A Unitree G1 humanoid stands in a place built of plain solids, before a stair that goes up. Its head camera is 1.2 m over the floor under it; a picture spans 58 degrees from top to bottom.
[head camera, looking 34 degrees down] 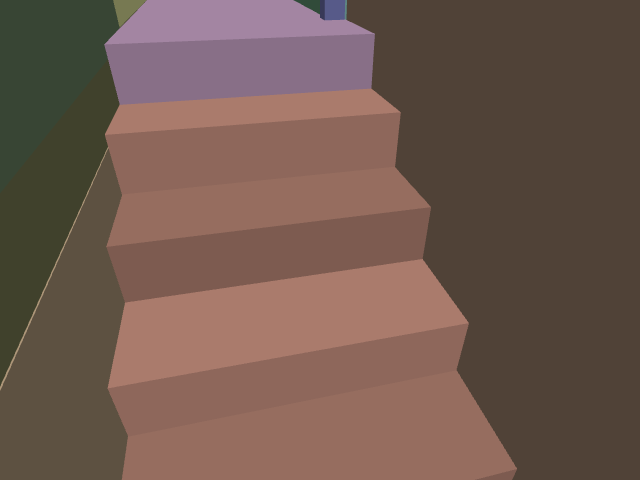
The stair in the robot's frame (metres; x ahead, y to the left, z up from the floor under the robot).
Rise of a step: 0.19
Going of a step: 0.29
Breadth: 0.90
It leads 13 degrees to the left of straight ahead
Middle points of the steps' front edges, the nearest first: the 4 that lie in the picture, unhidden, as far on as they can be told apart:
0.72 0.04 0.38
1.01 0.11 0.57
1.29 0.18 0.76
1.58 0.24 0.95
